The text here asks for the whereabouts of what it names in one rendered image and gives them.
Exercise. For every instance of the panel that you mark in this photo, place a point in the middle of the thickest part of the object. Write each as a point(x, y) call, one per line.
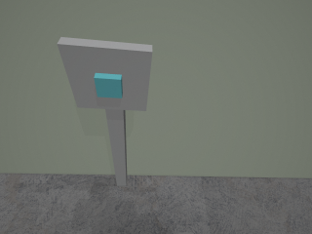
point(82, 59)

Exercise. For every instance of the button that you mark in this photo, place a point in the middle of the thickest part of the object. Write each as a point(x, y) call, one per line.
point(108, 85)

